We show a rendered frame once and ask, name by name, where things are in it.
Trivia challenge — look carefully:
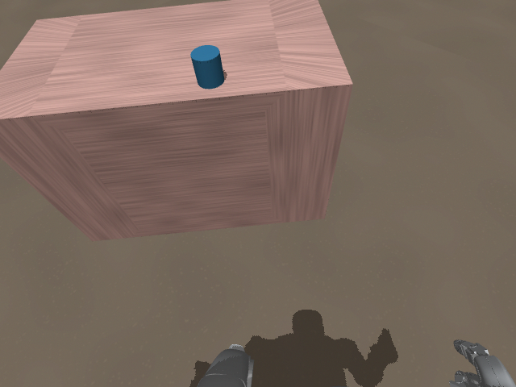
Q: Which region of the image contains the right robot hand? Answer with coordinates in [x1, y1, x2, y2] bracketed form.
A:
[449, 339, 516, 387]

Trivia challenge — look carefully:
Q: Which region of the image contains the can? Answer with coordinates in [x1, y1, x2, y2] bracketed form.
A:
[190, 45, 224, 89]

